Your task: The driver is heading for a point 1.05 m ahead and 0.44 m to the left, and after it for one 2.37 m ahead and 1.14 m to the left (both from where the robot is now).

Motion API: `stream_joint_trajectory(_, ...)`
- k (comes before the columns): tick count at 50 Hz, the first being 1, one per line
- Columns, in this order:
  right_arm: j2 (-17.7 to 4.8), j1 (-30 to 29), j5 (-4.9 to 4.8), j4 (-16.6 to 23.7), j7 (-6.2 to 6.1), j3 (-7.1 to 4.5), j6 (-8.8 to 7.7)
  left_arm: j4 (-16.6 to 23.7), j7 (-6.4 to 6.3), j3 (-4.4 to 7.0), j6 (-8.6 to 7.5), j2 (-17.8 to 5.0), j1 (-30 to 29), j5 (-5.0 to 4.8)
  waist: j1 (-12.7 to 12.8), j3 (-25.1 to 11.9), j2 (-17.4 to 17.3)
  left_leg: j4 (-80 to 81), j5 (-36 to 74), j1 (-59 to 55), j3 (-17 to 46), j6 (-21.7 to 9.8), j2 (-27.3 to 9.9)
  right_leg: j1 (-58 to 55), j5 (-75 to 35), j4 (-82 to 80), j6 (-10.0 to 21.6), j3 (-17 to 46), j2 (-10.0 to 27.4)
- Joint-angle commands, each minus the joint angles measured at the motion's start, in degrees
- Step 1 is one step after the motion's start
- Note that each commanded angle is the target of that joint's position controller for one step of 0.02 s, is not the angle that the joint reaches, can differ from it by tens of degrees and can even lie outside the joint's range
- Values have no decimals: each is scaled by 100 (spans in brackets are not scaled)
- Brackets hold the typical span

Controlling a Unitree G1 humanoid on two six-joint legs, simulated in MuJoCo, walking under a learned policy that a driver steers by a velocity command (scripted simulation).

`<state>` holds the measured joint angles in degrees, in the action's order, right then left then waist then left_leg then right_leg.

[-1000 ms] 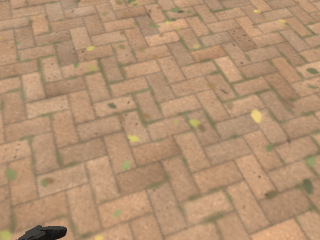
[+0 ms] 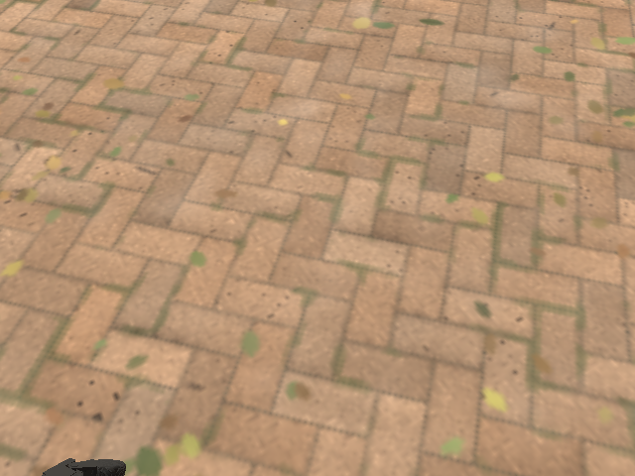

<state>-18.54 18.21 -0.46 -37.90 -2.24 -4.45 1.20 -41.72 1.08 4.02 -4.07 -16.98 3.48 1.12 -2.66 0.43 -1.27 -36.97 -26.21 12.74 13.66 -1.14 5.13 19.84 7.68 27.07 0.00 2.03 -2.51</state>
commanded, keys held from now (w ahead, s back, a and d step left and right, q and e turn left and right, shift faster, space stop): no key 1.00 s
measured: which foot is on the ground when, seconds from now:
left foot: up 0.00-0.26, down 0.28-1.00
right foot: down 0.00-1.00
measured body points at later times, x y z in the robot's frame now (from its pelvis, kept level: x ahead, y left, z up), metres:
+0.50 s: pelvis +0.07 +0.02 +0.00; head +0.08 +0.04 +0.45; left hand +0.17 +0.29 -0.12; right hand +0.24 -0.22 -0.09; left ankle +0.06 +0.14 -0.73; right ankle +0.05 -0.12 -0.73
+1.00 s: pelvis +0.07 +0.03 +0.01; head +0.08 +0.04 +0.45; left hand +0.12 +0.31 -0.14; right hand +0.19 -0.22 -0.12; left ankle +0.06 +0.14 -0.73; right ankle +0.05 -0.12 -0.73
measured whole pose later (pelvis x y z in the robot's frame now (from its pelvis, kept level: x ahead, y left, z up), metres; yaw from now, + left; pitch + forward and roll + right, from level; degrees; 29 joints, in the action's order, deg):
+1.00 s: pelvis +0.07 +0.03 +0.01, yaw +3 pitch -2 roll +0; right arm -14.0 11.0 0.4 -50.8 -1.3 -2.0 0.2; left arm -58.1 -2.1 1.2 0.9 -15.5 10.6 0.3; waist 1.2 2.2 0.4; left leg -28.7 -16.2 10.7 3.0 -1.1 2.0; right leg 8.1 16.8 26.6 -3.1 0.8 2.7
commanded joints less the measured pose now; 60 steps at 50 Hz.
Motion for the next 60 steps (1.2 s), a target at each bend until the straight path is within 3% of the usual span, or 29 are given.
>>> stream_joint_trajectory(1, -728, 508, 41, 437, -92, -139, -69, 174, -34, 192, 46, -886, 604, -69, 152, -777, 1406, -2413, -1331, 2084, -153, 367, -166, -2219, -1708, -792, 1598, 3012, 2534)
stream_joint_trajectory(2, -893, 230, 25, 355, -90, -201, -29, 216, -44, 113, 59, -651, 476, -102, 243, -533, 1033, -2756, -995, 2190, -208, 464, -243, -2008, -1613, -710, 1432, 2384, 2216)
stream_joint_trajectory(3, -817, 163, 20, 277, -104, -204, 20, 238, -43, 71, 84, -601, 313, -64, 194, -504, 790, -2784, -766, 2104, -286, 532, -302, -1796, -1462, -728, 1282, 1931, 1944)
stream_joint_trajectory(4, -772, 22, 37, 320, -103, -197, 57, 230, -55, 45, 111, -571, 149, -83, 180, -385, 791, -2663, -507, 2045, -306, 580, -405, -1571, -1497, -773, 1276, 1741, 1881)
stream_joint_trajectory(5, -590, -36, 26, 313, -83, -146, 78, 200, -76, 17, 140, -556, 64, -60, 135, -343, 823, -2375, -283, 1696, -410, 612, -470, -1244, -1693, -842, 1245, 1377, 1692)
stream_joint_trajectory(8, -179, -231, 49, 331, -38, 25, 57, 97, -107, 12, 206, -595, -38, -51, 164, -464, 1032, -1053, 105, 862, -917, 651, -567, -998, -2409, -805, 1234, 721, 1376)
stream_joint_trajectory(11, -241, -366, 25, 291, 4, 34, 39, -18, -90, 27, 274, -732, 128, -123, 273, -627, 1014, 79, 823, 224, -1126, 585, -533, -1115, -2558, -647, 1263, 706, 1448)
stream_joint_trajectory(13, -247, -270, 47, 188, 34, 24, 37, -77, -74, -31, 299, -665, 97, -205, 120, -559, 890, 1276, 1839, -419, -1250, 401, -452, -918, -1856, -496, 1050, 635, 1328)
stream_joint_trajectory(14, -378, -424, 109, 259, 30, 12, 34, -164, -57, -90, 270, -535, 307, -211, 157, -510, 728, 1640, 2411, -834, -977, 250, -615, -655, -1152, -497, 732, 617, 1197)
stream_joint_trajectory(15, -675, -474, 158, 366, -9, -32, 40, -170, -21, -162, 213, -378, 427, -68, 270, -645, 228, 1521, 3536, -1338, -338, 27, -1216, -309, -335, -255, 350, 408, 966)
stream_joint_trajectory(16, -828, -759, 154, 320, -18, -55, 67, -216, 15, -210, 169, -189, 808, -1, 690, -656, -682, 1233, 3253, -988, -170, -345, -1423, -433, 665, -317, 57, -43, 509)
stream_joint_trajectory(17, -415, -911, 141, 367, 46, 28, 55, -266, 5, -215, 185, -310, 564, 29, 473, -579, -562, 1231, 2387, -611, -328, -382, -1198, -740, 636, -306, -130, -135, 486)
stream_joint_trajectory(18, -292, -898, 175, 345, 88, 60, 30, -275, 6, -182, 206, -455, 355, -6, 341, -330, -383, 1214, 2162, -529, -438, -269, -1004, -609, 471, -256, -175, -151, 436)
stream_joint_trajectory(22, -333, -713, 139, 210, 98, 67, -84, -408, -51, -184, 281, -499, 475, -57, 317, -210, -287, 1027, 2969, -517, -533, -157, -891, -631, -167, -156, -135, -102, 511)
stream_joint_trajectory(30, -271, -828, 115, 21, 117, 78, -108, -745, -144, -179, 378, -535, 539, -88, 353, -245, -10, 1001, 3418, -526, -554, -206, -845, -940, -374, -164, -229, -105, 555)
stream_joint_trajectory(42, -228, -808, 95, -642, 101, 82, -166, -1222, -302, -154, 454, -569, 631, -87, 399, -120, 27, 1218, 2924, -383, -671, -168, -735, -1098, -148, -301, -271, -128, 553)
stream_joint_trajectory(57, -182, -736, 61, -1495, 42, 143, -157, -1677, -364, -191, 424, -413, 982, -86, 371, 111, 72, 1370, 2224, -256, -820, -101, -607, -914, 131, -405, -256, -190, 483)
stream_joint_trajectory(58, -169, -659, 54, -1579, 33, 146, -145, -1745, -369, -205, 427, -350, 1105, -94, 367, -1, 28, 1430, 1550, -293, -850, -121, -557, -933, 633, -358, -240, -296, 395)
stream_joint_trajectory(60, -329, -582, -7, -1651, 15, 86, -112, -1733, -387, -206, 424, -317, 1094, -149, 284, 238, -128, 1608, -738, 14, -685, -320, -573, -561, 1947, 52, -108, -514, 176)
